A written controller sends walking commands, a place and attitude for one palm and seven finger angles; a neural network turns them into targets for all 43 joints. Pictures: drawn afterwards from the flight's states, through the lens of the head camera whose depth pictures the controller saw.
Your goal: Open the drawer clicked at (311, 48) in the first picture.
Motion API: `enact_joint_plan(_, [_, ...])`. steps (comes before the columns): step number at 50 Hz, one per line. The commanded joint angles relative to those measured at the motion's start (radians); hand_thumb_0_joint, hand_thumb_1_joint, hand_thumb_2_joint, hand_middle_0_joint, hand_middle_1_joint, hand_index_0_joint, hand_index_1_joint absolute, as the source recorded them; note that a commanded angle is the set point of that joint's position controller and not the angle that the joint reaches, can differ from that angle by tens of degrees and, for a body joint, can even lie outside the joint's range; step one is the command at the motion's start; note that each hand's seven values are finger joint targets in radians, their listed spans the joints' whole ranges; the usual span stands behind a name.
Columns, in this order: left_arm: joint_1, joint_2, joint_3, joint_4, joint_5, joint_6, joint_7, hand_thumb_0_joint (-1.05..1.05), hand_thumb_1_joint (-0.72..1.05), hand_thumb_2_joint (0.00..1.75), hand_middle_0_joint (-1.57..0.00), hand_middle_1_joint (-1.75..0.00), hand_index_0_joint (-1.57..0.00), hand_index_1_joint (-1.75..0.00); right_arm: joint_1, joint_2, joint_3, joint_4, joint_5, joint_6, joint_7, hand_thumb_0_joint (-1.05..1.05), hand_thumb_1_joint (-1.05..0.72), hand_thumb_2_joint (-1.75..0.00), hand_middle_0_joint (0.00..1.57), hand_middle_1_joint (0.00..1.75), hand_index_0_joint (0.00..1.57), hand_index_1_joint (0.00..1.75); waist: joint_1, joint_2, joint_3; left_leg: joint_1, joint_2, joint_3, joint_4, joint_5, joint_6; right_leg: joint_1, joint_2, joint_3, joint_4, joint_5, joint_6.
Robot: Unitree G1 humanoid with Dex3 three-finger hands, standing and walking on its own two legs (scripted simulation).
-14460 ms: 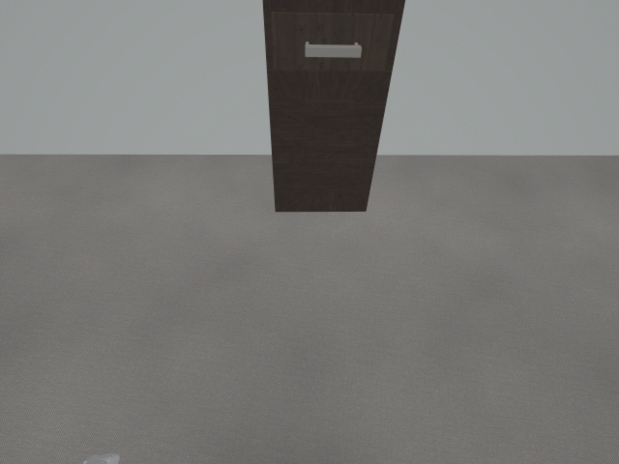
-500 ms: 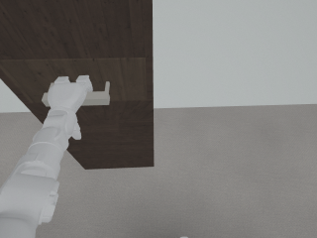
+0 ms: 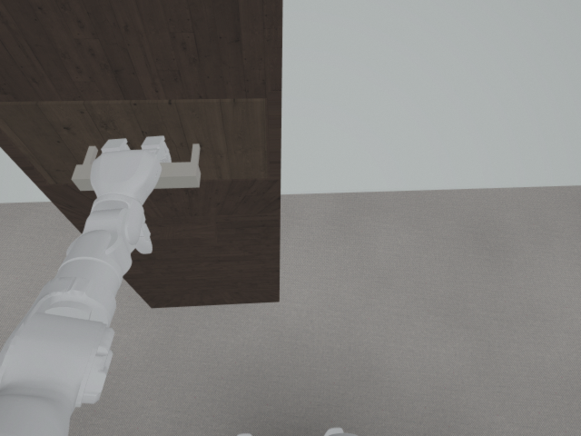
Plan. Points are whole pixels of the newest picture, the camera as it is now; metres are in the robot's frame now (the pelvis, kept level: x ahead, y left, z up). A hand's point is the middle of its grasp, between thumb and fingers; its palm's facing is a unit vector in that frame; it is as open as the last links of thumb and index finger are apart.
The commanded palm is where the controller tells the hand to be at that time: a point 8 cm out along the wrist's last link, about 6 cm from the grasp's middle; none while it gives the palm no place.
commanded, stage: lower the fingers behind the handle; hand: left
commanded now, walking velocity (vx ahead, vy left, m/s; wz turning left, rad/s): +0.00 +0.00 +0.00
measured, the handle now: (141, 163) +0.51 +0.22 +0.04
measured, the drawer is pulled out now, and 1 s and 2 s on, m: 0.00 0.00 0.03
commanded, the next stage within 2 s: close the thumb around the handle in 0.08 s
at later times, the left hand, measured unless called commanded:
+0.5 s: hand (138, 199) +0.46 +0.22 +0.02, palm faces -0.04 -0.03 -1.00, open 10.9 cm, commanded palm +0.44 +0.21 +0.08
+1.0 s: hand (142, 197) +0.46 +0.22 +0.02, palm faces -0.06 -0.02 -1.00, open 6.0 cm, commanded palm +0.44 +0.21 +0.08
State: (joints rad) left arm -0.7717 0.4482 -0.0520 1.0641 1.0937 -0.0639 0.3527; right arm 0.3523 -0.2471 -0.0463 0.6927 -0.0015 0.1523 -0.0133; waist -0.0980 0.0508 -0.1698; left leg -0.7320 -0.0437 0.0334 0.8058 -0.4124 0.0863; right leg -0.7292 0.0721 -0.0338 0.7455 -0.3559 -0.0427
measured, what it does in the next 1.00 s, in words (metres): stands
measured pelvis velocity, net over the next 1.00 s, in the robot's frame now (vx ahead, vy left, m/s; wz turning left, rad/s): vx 0.00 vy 0.00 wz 0.00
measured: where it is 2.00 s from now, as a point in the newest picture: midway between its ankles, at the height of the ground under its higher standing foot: outside the picture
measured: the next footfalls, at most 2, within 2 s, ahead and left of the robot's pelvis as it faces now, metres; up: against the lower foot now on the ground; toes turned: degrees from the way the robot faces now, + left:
none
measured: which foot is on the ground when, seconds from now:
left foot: down 0.00-1.00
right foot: down 0.00-1.00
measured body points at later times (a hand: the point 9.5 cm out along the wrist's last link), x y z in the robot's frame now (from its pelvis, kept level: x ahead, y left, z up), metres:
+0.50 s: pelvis +0.00 +0.00 +0.00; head +0.08 +0.01 +0.44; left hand +0.46 +0.22 +0.07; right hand +0.03 -0.27 -0.13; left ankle -0.03 +0.06 -0.70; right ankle -0.01 -0.10 -0.70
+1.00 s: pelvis +0.00 +0.00 +0.00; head +0.09 +0.00 +0.44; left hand +0.46 +0.22 +0.07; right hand +0.02 -0.27 -0.13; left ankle -0.03 +0.06 -0.70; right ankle -0.01 -0.10 -0.70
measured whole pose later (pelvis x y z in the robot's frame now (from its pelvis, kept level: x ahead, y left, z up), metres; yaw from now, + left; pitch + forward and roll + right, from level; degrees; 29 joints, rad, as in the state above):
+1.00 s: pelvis +0.00 +0.00 +0.00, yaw +0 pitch +19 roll -2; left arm -0.77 0.46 -0.05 1.07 1.10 -0.06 0.35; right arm 0.36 -0.25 -0.04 0.69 0.01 0.14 -0.03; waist -0.10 0.05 -0.16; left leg -0.72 -0.04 0.04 0.79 -0.41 0.08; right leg -0.72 0.08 -0.03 0.74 -0.35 -0.05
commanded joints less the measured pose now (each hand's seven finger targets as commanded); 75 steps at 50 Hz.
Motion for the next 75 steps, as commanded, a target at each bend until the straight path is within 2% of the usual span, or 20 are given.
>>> enact_joint_plan(1, [-0.404, 0.241, 0.069, -0.183, -0.004, 0.003, 0.043, 0.0, -0.5, 0.3, -0.3, -1.2, -0.3, -1.2, 0.109, -0.168, -0.055, -0.068, -0.006, -0.01, -0.015, 0.0, -0.9, -0.9, 0.2, 0.3, 0.2, 0.3, -0.004, 0.016, -0.378, 0.314, 0.044, -0.079, -0.061, 0.542, -0.056, 0.147, -0.002, 0.029, -0.053, 0.328, -0.008])
enact_joint_plan(5, [-0.385, 0.264, 0.088, -0.195, -0.001, 0.004, 0.051, 0.0, -0.5, 0.3, -0.3, -1.2, -0.3, -1.2, 0.099, -0.167, -0.054, -0.077, -0.007, -0.009, -0.016, 0.0, -0.9, -0.9, 0.2, 0.3, 0.2, 0.3, 0.006, 0.024, -0.382, 0.298, 0.04, -0.069, -0.064, 0.546, -0.054, 0.175, -0.005, 0.035, -0.053, 0.351, -0.008])
enact_joint_plan(9, [-0.418, 0.21, 0.045, -0.216, -0.003, 0.003, 0.049, 0.0, -0.5, 0.3, -0.3, -1.2, -0.3, -1.2, 0.1, -0.163, -0.059, -0.075, -0.004, -0.014, -0.014, 0.0, -0.9, -0.9, 0.2, 0.3, 0.2, 0.3, -0.011, 0.048, -0.374, 0.334, 0.046, -0.076, -0.064, 0.546, -0.058, 0.137, -0.003, 0.032, -0.058, 0.328, -0.008])
enact_joint_plan(12, [-0.418, 0.228, 0.06, -0.209, -0.013, -0.002, 0.043, 0.0, -0.33, 0.37, -0.31, -1.22, -0.31, -1.22, 0.105, -0.166, -0.059, -0.07, -0.006, -0.015, -0.016, 0.0, -0.9, -0.9, 0.2, 0.3, 0.2, 0.3, -0.014, 0.013, -0.387, 0.33, 0.044, -0.078, -0.064, 0.539, -0.055, 0.155, -0.004, 0.032, -0.06, 0.332, -0.007])
enact_joint_plan(25, [-0.462, 0.178, 0.02, -0.221, -0.009, 0.0, 0.044, 0.0, 0.4, 0.68, -0.36, -1.3, -0.36, -1.3, 0.106, -0.163, -0.061, -0.068, -0.005, -0.021, -0.012, 0.0, -0.9, -0.9, 0.2, 0.3, 0.2, 0.3, -0.021, 0.04, -0.384, 0.355, 0.047, -0.093, -0.054, 0.532, -0.062, 0.099, -0.002, 0.024, -0.051, 0.292, -0.009])
enact_joint_plan(30, [-0.451, 0.191, 0.029, -0.199, -0.001, 0.017, 0.052, 0.0, 0.68, 0.8, -0.38, -1.33, -0.38, -1.33, 0.103, -0.163, -0.056, -0.072, -0.004, -0.018, -0.011, 0.0, -0.9, -0.9, 0.2, 0.3, 0.2, 0.3, -0.017, 0.038, -0.369, 0.325, 0.044, -0.087, -0.056, 0.523, -0.061, 0.11, -0.002, 0.024, -0.049, 0.3, -0.01])
enact_joint_plan(33, [-0.444, 0.251, 0.07, -0.186, 0.004, 0.025, 0.055, 0.0, 0.84, 0.88, -0.4, -1.34, -0.4, -1.34, 0.101, -0.166, -0.052, -0.075, -0.004, -0.018, -0.017, 0.0, -0.9, -0.9, 0.2, 0.3, 0.2, 0.3, -0.01, 0.025, -0.388, 0.294, 0.037, -0.075, -0.059, 0.496, -0.051, 0.152, -0.004, 0.034, -0.047, 0.32, -0.009])
enact_joint_plan(34, [-0.439, 0.212, 0.041, -0.169, 0.001, 0.032, 0.052, 0.0, 0.9, 0.9, -0.4, -1.35, -0.4, -1.35, 0.102, -0.162, -0.052, -0.077, -0.003, -0.018, -0.017, 0.0, -0.9, -0.9, 0.2, 0.3, 0.2, 0.3, -0.016, 0.023, -0.36, 0.284, 0.035, -0.071, -0.062, 0.48, -0.05, 0.144, -0.004, 0.032, -0.054, 0.312, -0.009])
enact_joint_plan(42, [-0.446, 0.285, 0.09, -0.18, -0.017, 0.018, 0.031, 0.0, 0.9, 0.9, -0.4, -1.35, -0.4, -1.35, 0.109, -0.167, -0.05, -0.074, 0.0, -0.026, -0.029, 0.0, -0.9, -0.9, 0.2, 0.3, 0.2, 0.3, -0.014, -0.002, -0.387, 0.266, 0.03, -0.059, -0.07, 0.462, -0.038, 0.208, -0.01, 0.047, -0.066, 0.346, -0.005])
enact_joint_plan(49, [-0.43, 0.255, 0.067, -0.194, -0.013, -0.003, 0.031, 0.0, 0.9, 0.9, -0.4, -1.35, -0.4, -1.35, 0.11, -0.163, -0.052, -0.073, 0.001, -0.028, -0.03, 0.0, -0.9, -0.9, 0.2, 0.3, 0.2, 0.3, -0.013, 0.029, -0.378, 0.285, 0.031, -0.06, -0.068, 0.478, -0.042, 0.182, -0.008, 0.045, -0.065, 0.342, -0.006])
enact_joint_plan(53, [-0.309, 0.256, 0.098, -0.224, -0.022, -0.015, 0.031, 0.0, 0.9, 0.9, -0.4, -1.35, -0.4, -1.35, 0.1, -0.16, -0.056, -0.086, -0.001, -0.023, -0.023, 0.0, -0.9, -0.9, 0.2, 0.3, 0.2, 0.3, 0.031, 0.032, -0.431, 0.311, 0.035, -0.058, -0.069, 0.57, -0.048, 0.235, -0.008, 0.047, -0.054, 0.403, -0.007])
enact_joint_plan(55, [-0.274, 0.188, 0.057, -0.255, -0.031, -0.018, 0.028, 0.0, 0.9, 0.9, -0.4, -1.35, -0.4, -1.35, 0.084, -0.154, -0.061, -0.094, 0.0, -0.02, -0.016, 0.0, -0.9, -0.9, 0.2, 0.3, 0.2, 0.3, 0.031, 0.038, -0.408, 0.332, 0.041, -0.056, -0.071, 0.584, -0.05, 0.221, -0.006, 0.042, -0.063, 0.396, -0.007])
enact_joint_plan(58, [-0.211, 0.206, 0.076, -0.282, -0.03, -0.021, 0.028, 0.0, 0.9, 0.9, -0.4, -1.35, -0.4, -1.35, 0.071, -0.157, -0.061, -0.098, 0.001, -0.013, -0.014, 0.0, -0.9, -0.9, 0.2, 0.3, 0.2, 0.3, 0.042, 0.019, -0.408, 0.336, 0.046, -0.059, -0.075, 0.626, -0.052, 0.24, -0.007, 0.047, -0.062, 0.422, -0.005])
enact_joint_plan(59, [-0.185, 0.164, 0.047, -0.29, -0.034, -0.017, 0.027, 0.0, 0.9, 0.9, -0.4, -1.35, -0.4, -1.35, 0.064, -0.153, -0.063, -0.102, 0.003, -0.011, -0.011, 0.0, -0.9, -0.9, 0.2, 0.3, 0.2, 0.3, 0.043, 0.024, -0.391, 0.338, 0.044, -0.055, -0.077, 0.629, -0.051, 0.238, -0.006, 0.046, -0.067, 0.423, -0.006])
enact_joint_plan(62, [-0.126, 0.213, 0.097, -0.334, -0.036, -0.013, 0.028, 0.0, 0.9, 0.9, -0.4, -1.35, -0.4, -1.35, 0.052, -0.159, -0.064, -0.105, 0.002, -0.005, -0.009, 0.0, -0.9, -0.9, 0.2, 0.3, 0.2, 0.3, 0.064, 0.001, -0.413, 0.347, 0.049, -0.056, -0.084, 0.677, -0.051, 0.282, -0.008, 0.052, -0.065, 0.462, -0.007])
enact_joint_plan(67, [0.026, 0.173, 0.085, -0.452, -0.051, 0.01, 0.025, 0.0, 0.9, 0.9, -0.4, -1.35, -0.4, -1.35, 0.009, -0.151, -0.065, -0.128, 0.008, -0.001, 0.002, 0.0, -0.9, -0.9, 0.2, 0.3, 0.2, 0.3, 0.082, 0.0, -0.403, 0.379, 0.055, -0.059, -0.092, 0.784, -0.054, 0.322, -0.013, 0.057, -0.071, 0.532, -0.005])
enact_joint_plan(68, [0.039, 0.149, 0.065, -0.469, -0.049, 0.018, 0.024, 0.0, 0.9, 0.9, -0.4, -1.35, -0.4, -1.35, 0.002, -0.148, -0.066, -0.129, 0.009, -0.001, 0.003, 0.0, -0.9, -0.9, 0.2, 0.3, 0.2, 0.3, 0.078, 0.008, -0.388, 0.39, 0.057, -0.058, -0.092, 0.789, -0.055, 0.31, -0.015, 0.055, -0.072, 0.531, -0.002])
enact_joint_plan(70, [-0.251, 0.176, 0.039, -0.418, -0.024, 0.025, 0.036, 0.0, 0.9, 0.9, -0.4, -1.35, -0.4, -1.35, 0.027, -0.157, -0.065, -0.087, 0.009, 0.0, -0.007, 0.0, -0.9, -0.9, 0.2, 0.3, 0.2, 0.3, 0.004, 0.01, -0.306, 0.377, 0.058, -0.069, -0.089, 0.684, -0.056, 0.212, -0.014, 0.041, -0.078, 0.443, 0.001])
enact_joint_plan(72, [-0.282, 0.216, 0.067, -0.373, -0.002, 0.036, 0.047, 0.0, 0.9, 0.9, -0.4, -1.35, -0.4, -1.35, 0.036, -0.159, -0.066, -0.077, 0.001, -0.002, -0.014, 0.0, -0.9, -0.9, 0.2, 0.3, 0.2, 0.3, 0.015, 0.013, -0.322, 0.384, 0.052, -0.067, -0.085, 0.683, -0.058, 0.199, -0.01, 0.039, -0.077, 0.424, -0.005])
enact_joint_plan(75, [-0.305, 0.175, 0.04, -0.332, -0.001, 0.049, 0.05, 0.0, 0.9, 0.9, -0.4, -1.35, -0.4, -1.35, 0.044, -0.15, -0.065, -0.072, 0.001, -0.002, -0.015, 0.0, -0.9, -0.9, 0.2, 0.3, 0.2, 0.3, 0.012, 0.027, -0.371, 0.415, 0.051, -0.074, -0.071, 0.71, -0.07, 0.182, -0.011, 0.032, -0.065, 0.42, -0.006])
